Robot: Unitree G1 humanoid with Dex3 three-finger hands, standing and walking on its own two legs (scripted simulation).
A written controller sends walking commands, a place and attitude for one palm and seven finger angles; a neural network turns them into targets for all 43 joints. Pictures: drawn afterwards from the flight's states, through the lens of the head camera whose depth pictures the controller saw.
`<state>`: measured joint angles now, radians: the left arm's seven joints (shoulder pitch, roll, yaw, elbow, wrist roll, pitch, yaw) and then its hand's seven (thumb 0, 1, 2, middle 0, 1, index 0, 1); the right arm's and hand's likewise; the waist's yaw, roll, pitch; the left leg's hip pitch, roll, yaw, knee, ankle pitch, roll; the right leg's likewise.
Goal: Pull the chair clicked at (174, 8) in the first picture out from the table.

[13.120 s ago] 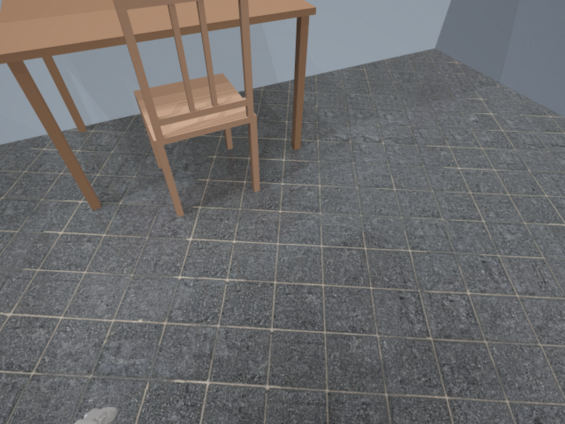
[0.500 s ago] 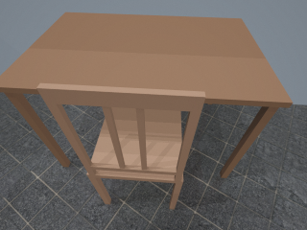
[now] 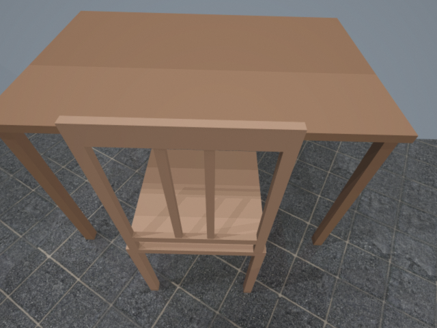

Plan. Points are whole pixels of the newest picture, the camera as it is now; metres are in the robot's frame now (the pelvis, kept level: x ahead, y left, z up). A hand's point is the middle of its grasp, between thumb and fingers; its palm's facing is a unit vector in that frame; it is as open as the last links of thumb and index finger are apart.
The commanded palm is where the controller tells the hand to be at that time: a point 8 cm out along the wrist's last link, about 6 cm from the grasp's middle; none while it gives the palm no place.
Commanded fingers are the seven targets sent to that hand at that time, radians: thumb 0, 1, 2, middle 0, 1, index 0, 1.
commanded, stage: look again from close up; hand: left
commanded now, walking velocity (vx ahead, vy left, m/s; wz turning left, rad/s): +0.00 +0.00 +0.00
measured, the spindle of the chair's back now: (171, 200) +0.39 +0.13 -0.05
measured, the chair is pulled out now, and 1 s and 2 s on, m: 0.00 0.00 0.00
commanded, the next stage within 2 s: shuffle to correct the standing spot in 0.76 s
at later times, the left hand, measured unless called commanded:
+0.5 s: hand out of the picture +0.00 +0.22 -0.17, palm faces +0.03 -0.98 -0.20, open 7.4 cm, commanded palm none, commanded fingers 0.00 0.90 0.90 -0.20 -0.30 -0.20 -0.30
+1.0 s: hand out of the picture -0.03 +0.20 -0.17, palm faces +0.04 -0.98 -0.18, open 7.4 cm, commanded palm none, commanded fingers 0.00 0.90 0.90 -0.20 -0.30 -0.20 -0.30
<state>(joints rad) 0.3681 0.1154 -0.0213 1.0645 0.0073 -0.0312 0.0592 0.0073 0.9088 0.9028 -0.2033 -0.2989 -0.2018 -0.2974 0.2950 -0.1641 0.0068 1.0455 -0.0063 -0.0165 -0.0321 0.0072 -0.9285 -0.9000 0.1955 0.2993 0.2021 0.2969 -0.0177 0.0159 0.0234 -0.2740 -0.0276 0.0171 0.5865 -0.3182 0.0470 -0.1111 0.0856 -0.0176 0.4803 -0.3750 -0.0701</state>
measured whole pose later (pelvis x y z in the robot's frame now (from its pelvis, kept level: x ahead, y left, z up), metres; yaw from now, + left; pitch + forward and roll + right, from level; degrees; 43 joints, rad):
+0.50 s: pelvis +0.00 +0.05 +0.01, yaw +1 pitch +1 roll +0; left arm 0.31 0.18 -0.02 1.03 0.01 0.00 0.05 0.01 0.91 0.90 -0.20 -0.30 -0.20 -0.30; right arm 0.26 -0.16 0.02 1.07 0.00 -0.03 -0.03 0.00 -0.93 -0.90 0.20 0.30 0.21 0.30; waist 0.01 -0.03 0.02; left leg -0.21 -0.12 0.04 0.44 -0.24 0.12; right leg -0.10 -0.01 0.00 0.44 -0.36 0.00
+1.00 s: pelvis +0.00 +0.04 +0.01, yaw +1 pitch +0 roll +1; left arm 0.35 0.16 -0.03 1.07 0.01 0.00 0.05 0.01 0.91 0.90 -0.20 -0.30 -0.20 -0.30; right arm 0.24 -0.15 0.02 1.13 0.01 -0.04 -0.03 0.00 -0.92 -0.90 0.20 0.30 0.21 0.30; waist 0.02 -0.04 0.03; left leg -0.18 -0.12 0.03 0.38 -0.21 0.11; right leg -0.06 -0.01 -0.01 0.40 -0.34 0.00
